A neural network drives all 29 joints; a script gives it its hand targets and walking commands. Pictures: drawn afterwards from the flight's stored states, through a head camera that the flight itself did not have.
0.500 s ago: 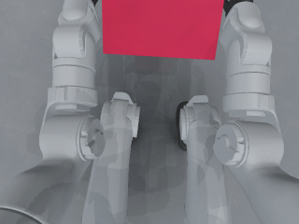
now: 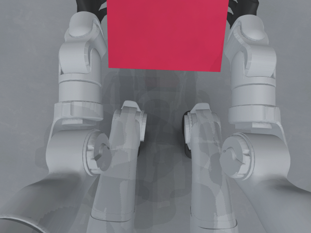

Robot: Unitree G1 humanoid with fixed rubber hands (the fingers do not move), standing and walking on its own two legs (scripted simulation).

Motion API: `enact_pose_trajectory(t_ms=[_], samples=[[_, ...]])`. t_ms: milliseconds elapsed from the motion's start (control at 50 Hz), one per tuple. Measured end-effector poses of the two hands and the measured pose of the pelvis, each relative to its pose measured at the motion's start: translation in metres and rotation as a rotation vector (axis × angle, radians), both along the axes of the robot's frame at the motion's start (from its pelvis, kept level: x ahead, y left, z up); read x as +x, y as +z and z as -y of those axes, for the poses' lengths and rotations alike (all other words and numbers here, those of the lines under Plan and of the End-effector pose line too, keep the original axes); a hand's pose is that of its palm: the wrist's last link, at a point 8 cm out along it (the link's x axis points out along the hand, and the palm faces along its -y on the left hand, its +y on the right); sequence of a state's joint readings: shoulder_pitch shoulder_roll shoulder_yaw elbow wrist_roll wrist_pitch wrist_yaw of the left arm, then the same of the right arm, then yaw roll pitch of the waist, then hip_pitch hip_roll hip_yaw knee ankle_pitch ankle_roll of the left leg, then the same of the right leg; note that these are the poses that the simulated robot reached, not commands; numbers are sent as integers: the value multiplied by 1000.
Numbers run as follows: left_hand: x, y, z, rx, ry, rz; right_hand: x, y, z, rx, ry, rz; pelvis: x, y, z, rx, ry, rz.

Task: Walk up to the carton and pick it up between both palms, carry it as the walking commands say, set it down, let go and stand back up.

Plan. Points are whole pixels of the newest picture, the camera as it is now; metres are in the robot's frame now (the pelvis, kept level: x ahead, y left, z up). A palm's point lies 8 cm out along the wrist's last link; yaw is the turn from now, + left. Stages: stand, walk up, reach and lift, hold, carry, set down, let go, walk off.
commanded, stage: reach and lift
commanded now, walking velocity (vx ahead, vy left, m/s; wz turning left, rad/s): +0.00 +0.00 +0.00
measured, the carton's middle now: (165, 25) +0.52 +0.01 -0.16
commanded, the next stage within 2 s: none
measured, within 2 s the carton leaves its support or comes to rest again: neither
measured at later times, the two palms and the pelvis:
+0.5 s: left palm out of the picture +0.50 +0.16 -0.01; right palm (263, 5) +0.51 -0.12 -0.01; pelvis +0.02 +0.00 +0.05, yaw +0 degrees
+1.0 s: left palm out of the picture +0.48 +0.15 +0.10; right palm out of the picture +0.48 -0.13 +0.09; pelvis +0.10 +0.00 +0.15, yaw +0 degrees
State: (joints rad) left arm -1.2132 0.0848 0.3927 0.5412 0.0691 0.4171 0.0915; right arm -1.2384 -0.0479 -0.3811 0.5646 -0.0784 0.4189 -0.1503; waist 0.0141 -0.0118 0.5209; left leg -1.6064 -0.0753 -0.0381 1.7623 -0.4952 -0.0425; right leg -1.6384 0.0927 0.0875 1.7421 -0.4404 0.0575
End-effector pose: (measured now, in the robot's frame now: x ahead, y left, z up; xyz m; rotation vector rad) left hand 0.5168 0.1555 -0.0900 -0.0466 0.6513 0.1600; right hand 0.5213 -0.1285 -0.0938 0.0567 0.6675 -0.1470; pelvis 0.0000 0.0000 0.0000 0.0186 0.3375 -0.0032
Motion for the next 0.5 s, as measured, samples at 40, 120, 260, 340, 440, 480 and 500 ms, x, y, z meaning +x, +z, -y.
enact_pose_trajectory(t_ms=[40, 120, 260, 340, 440, 480, 500], samples=[[-2, 5, 1, 0, -2, -1, -2, 6, 1, -3, 0, -1, -1, 4, 0, 2, -2, 6], [-5, 18, 1, -2, -2, 1, -4, 19, 1, -9, 4, 1, -1, 12, 0, 6, -6, 20], [-8, 41, -4, -5, 6, 1, -5, 44, -4, -14, 11, 1, 0, 28, 0, 3, -6, 34], [-10, 55, -6, -3, 4, 3, -7, 58, -6, -18, 13, 3, 4, 38, -1, -3, -4, 36], [-12, 72, -6, 0, -4, -14, -12, 74, -6, -20, 9, -15, 13, 48, -4, -10, 0, 0], [-13, 80, -6, 2, -9, -26, -15, 81, -6, -23, 8, -27, 18, 52, -5, -13, 1, -29], [-14, 84, -5, 2, -11, -34, -16, 85, -5, -25, 8, -34, 22, 54, -5, -14, 1, -48]])
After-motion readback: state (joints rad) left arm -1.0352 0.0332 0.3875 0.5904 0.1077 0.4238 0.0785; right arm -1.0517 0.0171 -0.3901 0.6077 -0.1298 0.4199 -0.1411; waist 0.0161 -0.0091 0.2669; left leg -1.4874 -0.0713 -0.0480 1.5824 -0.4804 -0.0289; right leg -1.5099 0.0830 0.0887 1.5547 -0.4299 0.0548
